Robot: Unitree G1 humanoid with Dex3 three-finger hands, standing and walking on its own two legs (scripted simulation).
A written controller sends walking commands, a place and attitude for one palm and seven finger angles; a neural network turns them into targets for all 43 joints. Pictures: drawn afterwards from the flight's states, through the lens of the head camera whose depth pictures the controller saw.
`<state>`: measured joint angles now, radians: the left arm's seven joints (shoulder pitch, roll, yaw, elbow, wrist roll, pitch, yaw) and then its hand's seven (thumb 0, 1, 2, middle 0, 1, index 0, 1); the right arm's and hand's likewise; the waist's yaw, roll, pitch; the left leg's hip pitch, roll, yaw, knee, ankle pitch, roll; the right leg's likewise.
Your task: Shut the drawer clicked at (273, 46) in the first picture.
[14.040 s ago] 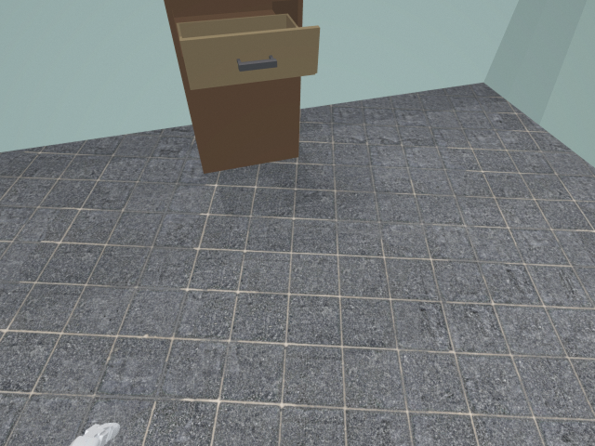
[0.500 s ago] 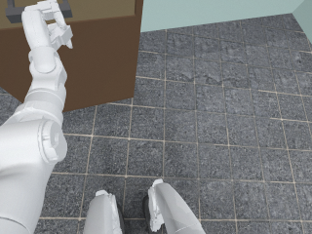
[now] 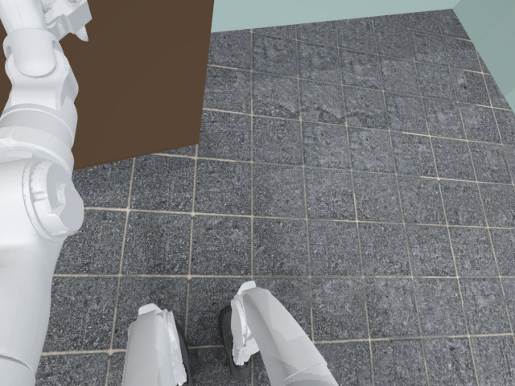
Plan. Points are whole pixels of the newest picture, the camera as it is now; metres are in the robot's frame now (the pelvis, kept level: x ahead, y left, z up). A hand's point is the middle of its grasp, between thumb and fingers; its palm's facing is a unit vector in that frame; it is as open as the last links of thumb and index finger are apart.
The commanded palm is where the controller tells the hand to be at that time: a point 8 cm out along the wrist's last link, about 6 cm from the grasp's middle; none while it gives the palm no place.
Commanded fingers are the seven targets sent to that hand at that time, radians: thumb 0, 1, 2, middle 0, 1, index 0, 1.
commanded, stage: pull the fist back off the drawer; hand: left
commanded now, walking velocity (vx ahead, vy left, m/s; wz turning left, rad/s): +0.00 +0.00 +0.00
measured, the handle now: out of the picture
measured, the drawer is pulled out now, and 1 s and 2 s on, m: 0.00 0.00 0.00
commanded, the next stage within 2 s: draw the hand back to the body in 0.54 s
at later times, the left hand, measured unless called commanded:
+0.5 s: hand (72, 19) +0.60 +0.12 +0.06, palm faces +0.15 -0.99 -0.03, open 3.3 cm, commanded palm +0.57 +0.14 +0.07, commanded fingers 0.00 0.90 0.90 -1.40 -1.60 -1.40 -1.60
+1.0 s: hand out of the picture +0.49 +0.17 +0.15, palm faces +0.18 -0.98 -0.02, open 3.3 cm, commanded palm +0.45 +0.20 +0.15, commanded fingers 0.00 0.90 0.90 -1.40 -1.60 -1.40 -1.60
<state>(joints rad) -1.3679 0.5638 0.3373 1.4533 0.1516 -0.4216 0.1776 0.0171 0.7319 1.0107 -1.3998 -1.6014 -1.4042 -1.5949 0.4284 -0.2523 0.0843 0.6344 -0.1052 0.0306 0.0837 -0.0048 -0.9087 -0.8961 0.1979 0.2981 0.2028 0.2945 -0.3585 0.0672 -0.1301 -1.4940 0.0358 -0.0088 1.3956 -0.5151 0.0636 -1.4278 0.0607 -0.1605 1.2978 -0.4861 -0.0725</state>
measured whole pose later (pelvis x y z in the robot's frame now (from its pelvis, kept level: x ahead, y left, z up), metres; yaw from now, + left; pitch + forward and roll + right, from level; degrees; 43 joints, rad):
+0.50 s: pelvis +0.03 +0.01 +0.03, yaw +0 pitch +33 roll -5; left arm -1.08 0.39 0.32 1.21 0.05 -0.42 0.17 0.02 0.88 0.90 -1.40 -1.60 -1.40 -1.59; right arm 0.44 -0.24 0.05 0.63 -0.08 0.06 0.12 0.00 -0.91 -0.90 0.20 0.30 0.20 0.29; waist -0.25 0.07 -0.15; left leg -1.33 0.03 0.03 1.30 -0.55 0.07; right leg -1.28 0.07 -0.11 1.22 -0.51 -0.05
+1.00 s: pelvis +0.08 +0.00 +0.09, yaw +1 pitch +20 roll -2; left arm -0.40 0.20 0.18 0.58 -0.11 -0.38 0.09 0.02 0.90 0.90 -1.40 -1.60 -1.40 -1.59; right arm 0.36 -0.24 0.01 0.55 0.01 0.09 0.07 0.00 -0.91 -0.90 0.20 0.30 0.20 0.29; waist -0.08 0.04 -0.17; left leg -0.82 0.00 0.02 0.97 -0.50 0.05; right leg -0.79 0.08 -0.06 0.91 -0.47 -0.06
